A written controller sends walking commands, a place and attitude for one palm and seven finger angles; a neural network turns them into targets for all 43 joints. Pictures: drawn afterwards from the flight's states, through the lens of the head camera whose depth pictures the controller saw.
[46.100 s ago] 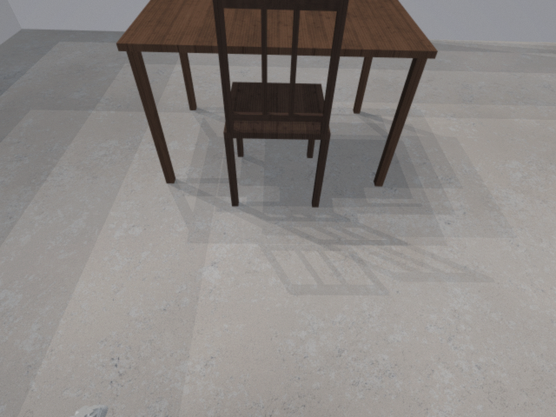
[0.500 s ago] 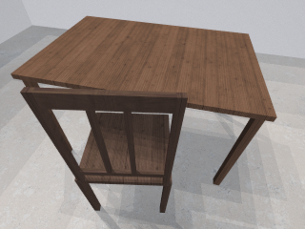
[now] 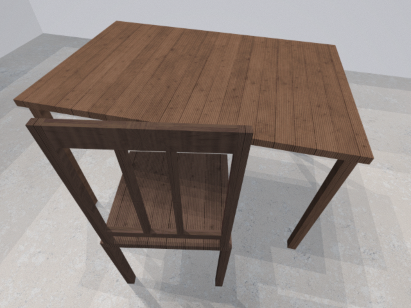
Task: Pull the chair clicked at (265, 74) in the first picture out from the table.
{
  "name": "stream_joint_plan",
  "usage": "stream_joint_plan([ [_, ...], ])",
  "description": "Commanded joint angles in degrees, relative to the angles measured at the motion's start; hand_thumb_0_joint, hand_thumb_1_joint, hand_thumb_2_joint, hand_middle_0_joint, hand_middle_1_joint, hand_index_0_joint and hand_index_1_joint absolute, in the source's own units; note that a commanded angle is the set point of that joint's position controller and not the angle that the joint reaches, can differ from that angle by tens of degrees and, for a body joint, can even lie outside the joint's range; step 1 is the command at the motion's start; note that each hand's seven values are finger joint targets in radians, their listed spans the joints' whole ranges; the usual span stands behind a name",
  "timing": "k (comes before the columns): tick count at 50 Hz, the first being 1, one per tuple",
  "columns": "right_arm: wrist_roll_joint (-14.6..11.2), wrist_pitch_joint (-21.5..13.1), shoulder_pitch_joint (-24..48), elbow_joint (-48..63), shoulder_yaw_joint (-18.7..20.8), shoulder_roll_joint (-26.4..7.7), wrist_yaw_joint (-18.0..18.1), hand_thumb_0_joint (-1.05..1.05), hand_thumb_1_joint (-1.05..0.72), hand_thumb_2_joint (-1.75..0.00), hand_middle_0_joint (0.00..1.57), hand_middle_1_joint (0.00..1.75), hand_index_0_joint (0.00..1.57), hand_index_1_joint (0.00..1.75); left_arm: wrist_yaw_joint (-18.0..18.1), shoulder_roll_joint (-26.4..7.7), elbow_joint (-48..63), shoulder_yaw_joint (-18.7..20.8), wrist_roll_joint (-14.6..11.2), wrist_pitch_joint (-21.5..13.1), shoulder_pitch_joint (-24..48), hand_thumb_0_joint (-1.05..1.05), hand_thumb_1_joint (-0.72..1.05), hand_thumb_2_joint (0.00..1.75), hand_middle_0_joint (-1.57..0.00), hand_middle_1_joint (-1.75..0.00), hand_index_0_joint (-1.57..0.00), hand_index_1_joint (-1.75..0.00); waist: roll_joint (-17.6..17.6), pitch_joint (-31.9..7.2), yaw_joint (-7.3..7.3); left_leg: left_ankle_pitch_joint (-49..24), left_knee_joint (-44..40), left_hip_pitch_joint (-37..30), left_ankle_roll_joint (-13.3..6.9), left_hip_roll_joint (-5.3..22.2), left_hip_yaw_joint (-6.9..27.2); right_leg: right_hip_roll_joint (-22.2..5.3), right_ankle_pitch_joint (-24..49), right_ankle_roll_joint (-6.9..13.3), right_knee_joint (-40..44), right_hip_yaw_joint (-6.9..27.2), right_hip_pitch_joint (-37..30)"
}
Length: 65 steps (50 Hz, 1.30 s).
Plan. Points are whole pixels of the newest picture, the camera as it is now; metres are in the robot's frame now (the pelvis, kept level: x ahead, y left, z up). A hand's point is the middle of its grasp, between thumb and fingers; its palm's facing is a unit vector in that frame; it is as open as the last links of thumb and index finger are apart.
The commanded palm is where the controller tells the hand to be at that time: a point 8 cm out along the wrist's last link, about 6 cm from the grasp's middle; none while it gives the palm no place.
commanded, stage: look again from close up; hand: left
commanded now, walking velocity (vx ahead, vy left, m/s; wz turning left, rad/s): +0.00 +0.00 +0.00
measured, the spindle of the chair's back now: (136, 197) +0.39 +0.20 -0.06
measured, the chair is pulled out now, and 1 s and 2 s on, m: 0.14 0.14 0.14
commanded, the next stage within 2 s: shuffle to correct the standing spot in 0.18 s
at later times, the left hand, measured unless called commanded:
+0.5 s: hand out of the picture -0.02 +0.16 -0.18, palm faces +0.04 -0.98 -0.19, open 7.4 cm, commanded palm none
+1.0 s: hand out of the picture -0.03 +0.17 -0.18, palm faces +0.02 -0.98 -0.20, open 7.3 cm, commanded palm none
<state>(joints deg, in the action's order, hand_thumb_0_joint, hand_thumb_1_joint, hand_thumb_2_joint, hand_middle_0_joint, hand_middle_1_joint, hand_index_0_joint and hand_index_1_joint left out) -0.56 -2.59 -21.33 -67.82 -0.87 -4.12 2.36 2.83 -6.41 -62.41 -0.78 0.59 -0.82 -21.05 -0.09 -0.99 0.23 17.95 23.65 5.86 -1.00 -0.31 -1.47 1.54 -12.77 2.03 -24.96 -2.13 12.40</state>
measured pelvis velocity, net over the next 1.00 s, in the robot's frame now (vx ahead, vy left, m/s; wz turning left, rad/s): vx -0.02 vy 0.00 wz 0.01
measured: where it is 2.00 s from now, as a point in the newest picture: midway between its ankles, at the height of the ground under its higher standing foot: outside the picture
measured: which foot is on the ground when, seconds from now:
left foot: down 0.00-1.00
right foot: down 0.00-1.00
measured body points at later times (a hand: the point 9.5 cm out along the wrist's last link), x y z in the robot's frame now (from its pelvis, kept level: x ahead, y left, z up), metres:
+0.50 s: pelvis -0.01 +0.00 +0.00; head +0.00 +0.00 +0.45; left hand -0.02 +0.22 -0.16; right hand -0.04 -0.19 -0.17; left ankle -0.06 +0.11 -0.74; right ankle +0.01 -0.10 -0.74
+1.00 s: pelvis -0.02 +0.00 -0.01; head -0.02 +0.00 +0.44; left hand -0.03 +0.22 -0.16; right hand -0.07 -0.20 -0.17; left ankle -0.06 +0.11 -0.74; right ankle +0.01 -0.10 -0.74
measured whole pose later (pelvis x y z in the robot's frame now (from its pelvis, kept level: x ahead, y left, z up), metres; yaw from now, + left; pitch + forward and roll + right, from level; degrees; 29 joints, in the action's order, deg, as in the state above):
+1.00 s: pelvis -0.02 +0.00 -0.01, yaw +1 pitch +0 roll +0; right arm 0.6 -0.2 -21.5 -64.2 -0.3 -7.2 1.1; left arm 2.9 -8.0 -62.8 -0.9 0.8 -1.2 -18.8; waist 1.2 -0.2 1.3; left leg 19.3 30.6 11.5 -1.1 -0.4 -1.0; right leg 1.1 -12.9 2.0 -29.1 -2.9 16.5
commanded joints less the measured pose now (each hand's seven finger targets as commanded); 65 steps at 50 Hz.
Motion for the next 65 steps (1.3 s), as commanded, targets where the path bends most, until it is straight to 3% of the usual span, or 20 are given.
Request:
stream_joint_plan([
  [1,0.2,-0.5,-6.0,-0.2,0.7,-3.8,0.4,0.00,-0.90,-0.90,0.20,0.30,0.20,0.30,0.1,-4.1,1.8,0.8,-0.3,-0.6,-4.8,0.00,0.90,0.90,-0.20,-0.30,-0.20,-0.30,1.2,6.8,-0.13,-11.5,-4.7,5.4,-1.8,5.7,5.4,-6.0,7.9,1.1,4.2,6.5,0.9],
  [4,0.2,-0.7,-6.5,-0.2,0.7,-3.8,0.4,0.00,-0.90,-0.90,0.20,0.30,0.20,0.30,0.2,-4.2,1.6,0.9,-0.3,-0.8,-4.9,0.00,0.90,0.90,-0.20,-0.30,-0.20,-0.30,0.8,4.7,-0.10,-13.5,-4.4,4.3,-1.8,5.8,5.3,-6.3,9.8,1.1,3.8,6.3,-0.4],
  [6,0.2,-0.5,-6.1,-0.2,0.7,-3.7,0.4,0.00,-0.90,-0.90,0.20,0.30,0.20,0.30,0.2,-4.2,1.8,0.9,-0.3,-0.6,-4.9,0.00,0.90,0.90,-0.20,-0.30,-0.20,-0.30,0.8,6.7,-0.16,-11.4,-4.5,5.6,-1.7,5.6,5.3,-6.2,8.2,1.1,4.4,6.4,0.5],
  [14,0.2,-0.5,-6.5,-0.3,0.8,-3.6,0.4,0.00,-0.90,-0.90,0.20,0.30,0.20,0.30,0.2,-4.3,1.8,0.9,-0.3,-0.7,-4.9,0.00,0.90,0.90,-0.20,-0.30,-0.20,-0.30,0.1,5.6,-0.05,-12.6,-4.2,4.8,-1.7,5.5,5.2,-6.3,9.7,1.2,4.1,6.4,-0.2],
  [15,0.1,-0.4,-5.7,0.1,0.8,-3.8,0.4,0.00,-0.90,-0.90,0.20,0.30,0.20,0.30,0.2,-4.6,2.1,0.9,-0.4,-0.5,-4.8,0.00,0.90,0.90,-0.20,-0.30,-0.20,-0.30,2.1,6.7,-0.23,-13.6,-4.2,5.3,-1.8,5.6,5.2,-6.3,10.2,1.3,4.0,6.6,0.4],
  [24,-0.1,1.2,-2.7,3.5,2.9,-6.5,0.5,0.00,-0.90,-0.90,0.20,0.30,0.20,0.30,0.4,-7.0,5.8,2.7,0.0,0.7,-2.3,0.00,0.90,0.90,-0.20,-0.30,-0.20,-0.30,2.9,2.6,-0.19,-23.1,0.4,4.7,-2.1,8.1,7.0,-6.7,15.0,1.2,-3.2,6.0,3.3],
  [26,-0.1,1.8,-1.4,4.4,3.4,-7.2,0.4,0.00,-0.90,-0.90,0.20,0.30,0.20,0.30,0.4,-7.3,6.6,3.0,0.2,1.0,-1.7,0.00,0.90,0.90,-0.20,-0.30,-0.20,-0.30,3.6,3.1,-0.34,-21.4,0.7,6.3,-2.5,8.5,7.7,-6.2,13.1,1.0,-3.9,5.8,4.2],
  [28,0.0,1.8,-1.5,4.8,3.4,-6.9,0.2,0.00,-0.90,-0.90,0.20,0.30,0.20,0.30,0.4,-7.1,6.8,2.9,0.3,0.9,-1.1,0.00,0.90,0.90,-0.20,-0.30,-0.20,-0.30,0.4,1.8,-0.18,-14.1,0.9,7.3,-2.3,7.3,7.1,-6.6,10.4,1.3,-2.3,7.3,3.2],
  [30,0.1,1.8,-1.5,4.8,3.1,-5.9,-0.2,0.00,-0.90,-0.90,0.20,0.30,0.20,0.30,0.3,-7.4,6.8,2.6,0.3,0.8,-0.3,0.00,0.90,0.90,-0.20,-0.30,-0.20,-0.30,-1.3,2.5,-0.03,-3.6,-0.3,9.0,-2.2,5.2,5.8,-7.2,2.6,1.5,1.8,9.2,3.1],
  [33,0.7,1.8,-3.0,3.9,2.3,-5.1,-0.8,0.00,-0.90,-0.90,0.20,0.30,0.20,0.30,0.1,-8.3,6.2,2.6,0.4,0.6,0.7,0.00,0.90,0.90,-0.20,-0.30,-0.20,-0.30,-5.0,5.8,0.24,1.7,-0.4,9.6,-1.6,2.8,3.9,-7.9,-11.4,1.5,8.1,11.8,6.1],
  [35,1.0,1.8,-4.0,3.2,2.0,-5.0,-0.9,0.00,-0.90,-0.90,0.20,0.30,0.20,0.30,-0.1,-8.4,5.6,2.3,0.3,0.5,1.0,0.00,0.90,0.90,-0.20,-0.30,-0.20,-0.30,-3.0,7.0,0.38,2.5,-1.9,8.5,-1.8,2.6,3.7,-7.4,-14.7,1.2,10.0,11.3,7.6],
  [43,0.8,0.2,-6.1,1.8,0.8,-4.6,-0.7,0.00,-0.90,-0.90,0.20,0.30,0.20,0.30,-0.3,-7.2,3.6,1.7,0.0,-0.4,-1.7,0.00,0.90,0.90,-0.20,-0.30,-0.20,-0.30,1.8,5.8,-0.42,-2.8,-5.5,8.7,-1.9,4.3,5.3,-6.3,-2.8,0.8,7.0,8.1,2.7],
  [44,1.1,1.0,4.2,7.1,1.4,-9.8,-1.0,0.00,-0.90,-0.90,0.20,0.30,0.20,0.30,1.7,-8.9,0.3,1.8,0.3,-0.9,-4.7,0.00,0.90,0.90,-0.20,-0.30,-0.20,-0.30,4.1,10.8,-3.08,0.3,4.9,13.7,1.4,5.4,0.7,-9.0,5.4,-0.8,4.9,6.6,2.4],
  [45,1.0,1.1,4.3,7.5,0.9,-7.6,-1.0,0.00,-0.90,-0.90,0.20,0.30,0.20,0.30,1.0,-11.0,0.4,1.4,-0.2,-1.5,-3.7,0.00,0.90,0.90,-0.20,-0.30,-0.20,-0.30,3.6,6.1,-1.58,-2.1,5.0,12.5,2.0,2.7,2.2,-11.6,11.1,2.0,3.9,10.5,0.7],
  [46,1.4,0.9,-2.2,7.5,1.1,-6.6,-0.9,0.00,-0.90,-0.90,0.20,0.30,0.20,0.30,0.9,-10.6,1.5,1.9,-0.3,-1.6,-2.7,0.00,0.90,0.90,-0.20,-0.30,-0.20,-0.30,2.0,-4.0,0.71,-0.5,4.7,8.6,1.5,2.5,2.6,-13.0,3.6,3.9,2.5,11.2,-2.9],
  [47,1.6,1.0,-2.4,6.8,1.3,-6.9,-0.9,0.00,-0.90,-0.90,0.20,0.30,0.20,0.30,0.7,-10.0,2.0,1.7,-0.3,-1.5,-1.1,0.00,0.90,0.90,-0.20,-0.30,-0.20,-0.30,0.5,-4.3,0.66,-0.4,5.1,8.1,1.0,2.3,2.9,-12.1,-3.3,3.8,3.2,11.1,-1.7],
  [49,1.6,1.3,-2.8,6.1,1.5,-7.0,-1.1,0.00,-0.90,-0.90,0.20,0.30,0.20,0.30,0.5,-8.8,2.2,1.4,0.0,-1.6,0.7,0.00,0.90,0.90,-0.20,-0.30,-0.20,-0.30,-3.1,1.7,1.16,-1.9,3.7,9.8,0.3,2.3,3.9,-11.1,-7.5,2.9,4.0,10.7,3.2],
  [51,1.6,1.4,-2.6,6.0,1.5,-7.3,-1.1,0.00,-0.90,-0.90,0.20,0.30,0.20,0.30,0.4,-7.8,2.3,1.3,0.0,-1.1,1.7,0.00,0.90,0.90,-0.20,-0.30,-0.20,-0.30,-0.1,6.5,1.14,-3.0,0.6,11.4,-0.2,3.4,5.7,-9.1,-6.0,2.1,1.7,8.6,5.6],
  [56,1.1,0.6,-1.3,6.5,1.3,-8.3,-0.8,0.00,-0.90,-0.90,0.20,0.30,0.20,0.30,0.3,-6.3,1.4,0.9,-0.1,-1.3,0.1,0.00,0.90,0.90,-0.20,-0.30,-0.20,-0.30,-0.1,5.5,0.21,-8.1,-1.6,11.7,-1.1,4.8,7.8,-7.6,3.9,1.1,-0.5,6.3,0.2],
  [65,0.9,0.2,1.1,6.3,1.4,-9.8,-0.6,0.00,-0.90,-0.90,0.20,0.30,0.20,0.30,0.2,-6.4,1.7,1.1,-0.1,-0.7,0.6,0.00,0.90,0.90,-0.20,-0.30,-0.20,-0.30,0.5,6.0,-0.20,-15.5,-3.2,8.3,-1.2,5.5,8.5,-7.3,7.7,0.3,-1.0,4.3,-1.2],
])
